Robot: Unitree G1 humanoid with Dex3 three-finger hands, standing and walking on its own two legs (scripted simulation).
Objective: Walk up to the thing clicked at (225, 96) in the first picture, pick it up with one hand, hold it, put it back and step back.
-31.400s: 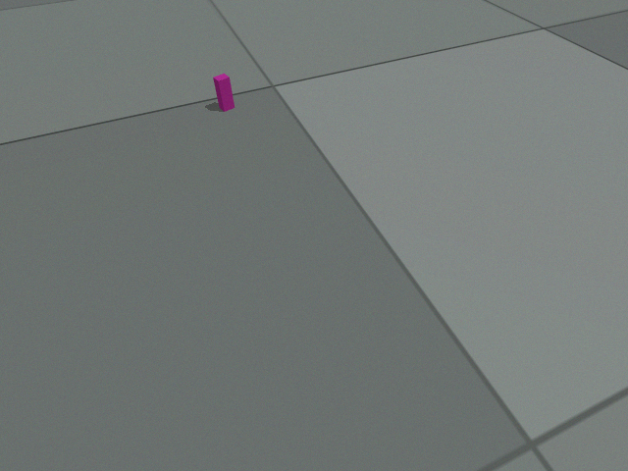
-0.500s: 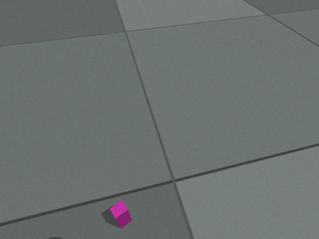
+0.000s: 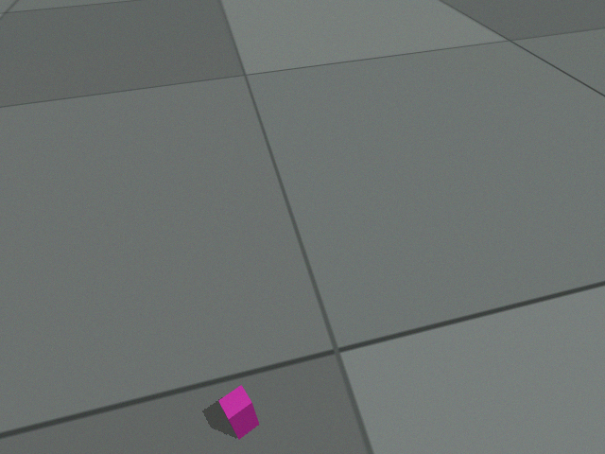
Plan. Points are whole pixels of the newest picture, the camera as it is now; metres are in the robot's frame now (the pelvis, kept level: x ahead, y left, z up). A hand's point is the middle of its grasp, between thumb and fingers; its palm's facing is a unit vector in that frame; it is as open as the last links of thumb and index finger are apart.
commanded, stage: stand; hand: left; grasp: from the side
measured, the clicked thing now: (240, 413) +0.40 +0.22 -0.69
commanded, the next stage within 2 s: step back in 1.34 s
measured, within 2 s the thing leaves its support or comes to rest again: neither
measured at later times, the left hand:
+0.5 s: hand out of the picture +0.06 +0.24 -0.16, palm faces -0.02 -0.94 -0.34, open 7.4 cm
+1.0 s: hand out of the picture +0.10 +0.24 -0.16, palm faces -0.02 -0.94 -0.34, open 7.4 cm
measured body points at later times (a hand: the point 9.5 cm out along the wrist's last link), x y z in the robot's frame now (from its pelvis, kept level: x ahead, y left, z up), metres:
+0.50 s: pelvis +0.01 +0.00 +0.00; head +0.01 -0.01 +0.45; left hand +0.06 +0.29 -0.14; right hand +0.06 -0.30 -0.14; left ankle +0.02 +0.11 -0.75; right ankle +0.01 -0.12 -0.75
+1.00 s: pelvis +0.03 +0.00 +0.00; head +0.03 -0.01 +0.45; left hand +0.10 +0.29 -0.13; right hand +0.09 -0.30 -0.13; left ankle +0.02 +0.11 -0.75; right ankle +0.01 -0.12 -0.75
